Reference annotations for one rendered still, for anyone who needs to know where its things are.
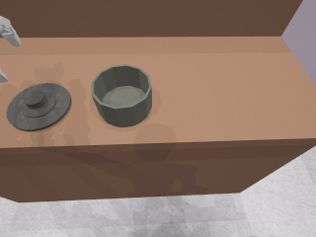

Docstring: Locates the lid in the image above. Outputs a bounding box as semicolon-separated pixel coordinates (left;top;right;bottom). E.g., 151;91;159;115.
6;83;71;131

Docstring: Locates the knob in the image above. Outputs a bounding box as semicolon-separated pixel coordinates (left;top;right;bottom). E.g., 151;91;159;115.
23;90;47;109

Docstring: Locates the robot left hand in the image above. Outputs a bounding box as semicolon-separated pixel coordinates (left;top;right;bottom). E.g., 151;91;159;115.
0;16;21;83

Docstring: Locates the table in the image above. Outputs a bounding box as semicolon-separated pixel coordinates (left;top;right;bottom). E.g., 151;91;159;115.
0;0;316;203

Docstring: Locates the pot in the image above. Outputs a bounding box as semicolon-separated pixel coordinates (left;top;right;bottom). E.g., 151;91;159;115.
91;64;152;127

